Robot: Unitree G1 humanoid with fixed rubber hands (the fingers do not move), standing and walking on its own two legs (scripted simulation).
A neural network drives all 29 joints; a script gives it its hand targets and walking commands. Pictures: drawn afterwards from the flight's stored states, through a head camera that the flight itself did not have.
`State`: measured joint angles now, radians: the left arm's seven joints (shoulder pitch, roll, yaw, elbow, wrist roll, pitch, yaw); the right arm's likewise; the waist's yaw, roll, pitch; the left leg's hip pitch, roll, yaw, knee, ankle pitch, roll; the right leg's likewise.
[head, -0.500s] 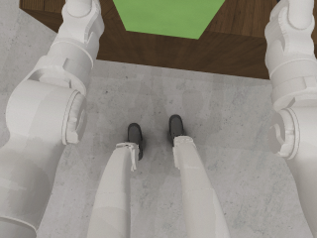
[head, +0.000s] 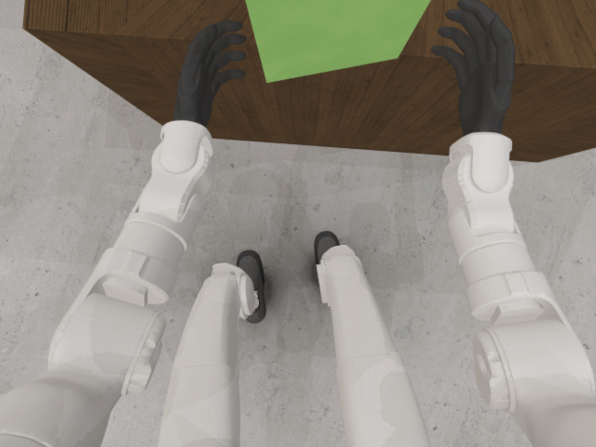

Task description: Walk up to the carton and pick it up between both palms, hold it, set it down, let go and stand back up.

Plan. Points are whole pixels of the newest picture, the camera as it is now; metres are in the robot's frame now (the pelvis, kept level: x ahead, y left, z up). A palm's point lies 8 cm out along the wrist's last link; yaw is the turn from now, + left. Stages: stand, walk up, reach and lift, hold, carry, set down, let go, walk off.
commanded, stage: set down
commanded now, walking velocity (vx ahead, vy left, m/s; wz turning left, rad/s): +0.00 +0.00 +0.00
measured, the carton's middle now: out of the picture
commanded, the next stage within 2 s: let go in 0.76 s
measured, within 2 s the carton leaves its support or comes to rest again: rests again in 0.40 s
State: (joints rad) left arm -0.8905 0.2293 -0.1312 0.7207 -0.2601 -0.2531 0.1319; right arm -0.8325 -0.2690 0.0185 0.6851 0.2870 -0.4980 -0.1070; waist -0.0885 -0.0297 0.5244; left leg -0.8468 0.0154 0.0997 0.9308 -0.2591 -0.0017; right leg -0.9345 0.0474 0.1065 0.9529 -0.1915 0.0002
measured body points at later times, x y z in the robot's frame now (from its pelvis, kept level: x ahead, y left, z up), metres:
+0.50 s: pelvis +0.02 +0.03 +0.02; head +0.09 +0.03 +0.47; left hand +0.48 +0.17 +0.08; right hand +0.47 -0.18 +0.10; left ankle +0.12 +0.13 -0.66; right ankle +0.16 -0.09 -0.66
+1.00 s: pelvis +0.09 +0.01 +0.06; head +0.14 +0.01 +0.51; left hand +0.47 +0.18 +0.05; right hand +0.45 -0.19 +0.05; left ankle +0.11 +0.13 -0.66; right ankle +0.16 -0.10 -0.66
